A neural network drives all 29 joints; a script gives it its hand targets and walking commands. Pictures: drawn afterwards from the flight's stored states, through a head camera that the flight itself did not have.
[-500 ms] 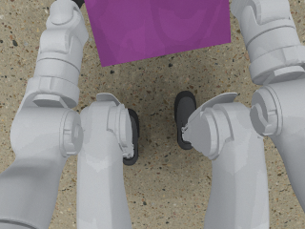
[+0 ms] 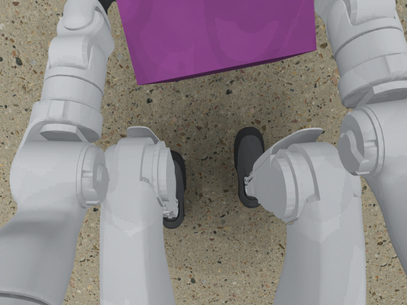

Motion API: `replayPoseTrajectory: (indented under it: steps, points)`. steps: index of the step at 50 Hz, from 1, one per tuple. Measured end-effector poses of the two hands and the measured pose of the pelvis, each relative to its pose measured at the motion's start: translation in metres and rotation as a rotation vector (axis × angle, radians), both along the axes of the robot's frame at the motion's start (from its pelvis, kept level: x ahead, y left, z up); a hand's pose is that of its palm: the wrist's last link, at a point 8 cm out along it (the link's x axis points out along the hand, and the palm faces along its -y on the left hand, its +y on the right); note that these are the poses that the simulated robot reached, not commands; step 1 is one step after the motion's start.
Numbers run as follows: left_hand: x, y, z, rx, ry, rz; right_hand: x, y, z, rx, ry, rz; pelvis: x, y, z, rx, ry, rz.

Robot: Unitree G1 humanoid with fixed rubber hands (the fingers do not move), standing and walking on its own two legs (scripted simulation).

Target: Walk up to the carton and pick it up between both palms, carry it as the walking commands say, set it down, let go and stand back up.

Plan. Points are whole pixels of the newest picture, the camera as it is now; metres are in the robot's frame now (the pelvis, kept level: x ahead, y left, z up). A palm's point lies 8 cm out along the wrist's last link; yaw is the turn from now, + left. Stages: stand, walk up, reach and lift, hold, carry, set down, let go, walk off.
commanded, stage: set down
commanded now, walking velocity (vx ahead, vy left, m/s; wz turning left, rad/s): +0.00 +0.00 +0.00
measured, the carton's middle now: (213, 7) +0.52 +0.00 -0.23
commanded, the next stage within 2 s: none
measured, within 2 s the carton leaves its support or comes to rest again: neither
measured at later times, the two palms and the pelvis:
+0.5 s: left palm out of the picture +0.53 +0.17 -0.17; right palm out of the picture +0.56 -0.16 -0.17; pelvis +0.00 +0.00 -0.01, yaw +0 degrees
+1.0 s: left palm out of the picture +0.54 +0.18 -0.17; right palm out of the picture +0.56 -0.16 -0.17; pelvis +0.00 +0.00 -0.02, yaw +0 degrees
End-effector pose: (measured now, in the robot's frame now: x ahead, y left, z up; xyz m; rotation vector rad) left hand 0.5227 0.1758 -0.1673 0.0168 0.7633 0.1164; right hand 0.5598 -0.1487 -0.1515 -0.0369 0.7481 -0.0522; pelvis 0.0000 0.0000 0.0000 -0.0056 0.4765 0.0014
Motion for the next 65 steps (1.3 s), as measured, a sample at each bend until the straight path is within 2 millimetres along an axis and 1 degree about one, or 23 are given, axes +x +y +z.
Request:
replayPoseTrajectory:
  steps: [16, 25, 49, 57, 65]
  points:
    - [0.005, 0.000, -0.001, -0.007, -0.010, -0.061, -0.003, -0.005, -0.007, 0.006, 0.013, -0.003, 0.001, 0.002, -0.005, -0.005, 0.006, 0.001]
    - [0.010, -0.003, -0.001, -0.005, -0.012, -0.085, -0.005, -0.010, -0.015, 0.013, 0.027, -0.002, 0.001, 0.000, -0.010, 0.002, 0.003, 0.001]
    - [0.013, 0.000, -0.002, 0.008, -0.027, -0.132, -0.003, -0.010, -0.016, 0.022, 0.018, -0.002, 0.001, 0.002, -0.016, -0.004, -0.004, 0.004]
    - [0.014, 0.000, -0.004, 0.009, -0.036, -0.115, -0.002, -0.011, -0.018, 0.024, -0.001, -0.004, 0.002, 0.001, -0.017, -0.001, -0.001, 0.004]
    - [0.008, 0.010, -0.020, 0.004, 0.006, 0.008, 0.001, -0.016, -0.024, -0.027, -0.007, -0.035, 0.007, 0.002, -0.015, -0.006, 0.016, 0.005]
